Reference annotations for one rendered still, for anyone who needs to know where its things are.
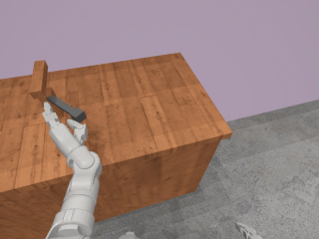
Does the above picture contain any counter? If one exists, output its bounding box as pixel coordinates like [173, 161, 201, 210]
[0, 52, 233, 239]

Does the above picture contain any tap lever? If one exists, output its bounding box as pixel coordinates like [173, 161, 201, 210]
[46, 95, 87, 123]

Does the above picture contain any left robot hand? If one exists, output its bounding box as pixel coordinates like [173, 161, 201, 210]
[42, 102, 88, 158]

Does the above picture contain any left robot forearm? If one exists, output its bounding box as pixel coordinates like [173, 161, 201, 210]
[45, 145, 103, 239]

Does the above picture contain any right robot hand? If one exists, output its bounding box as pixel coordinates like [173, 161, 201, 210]
[235, 222, 262, 239]

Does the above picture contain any left robot shin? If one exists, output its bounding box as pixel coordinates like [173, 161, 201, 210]
[126, 232, 136, 236]

